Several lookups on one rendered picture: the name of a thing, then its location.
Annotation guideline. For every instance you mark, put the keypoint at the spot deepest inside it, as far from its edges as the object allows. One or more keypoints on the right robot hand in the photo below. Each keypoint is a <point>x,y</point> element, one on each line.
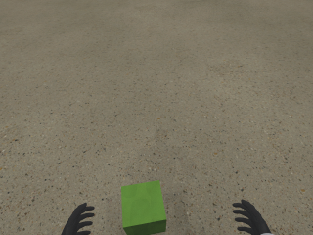
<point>255,220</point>

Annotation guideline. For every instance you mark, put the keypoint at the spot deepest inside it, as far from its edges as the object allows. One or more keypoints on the carton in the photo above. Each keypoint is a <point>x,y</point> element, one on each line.
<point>143,211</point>

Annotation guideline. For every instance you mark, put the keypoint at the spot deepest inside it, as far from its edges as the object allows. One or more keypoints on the left robot hand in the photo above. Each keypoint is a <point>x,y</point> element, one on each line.
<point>73,225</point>

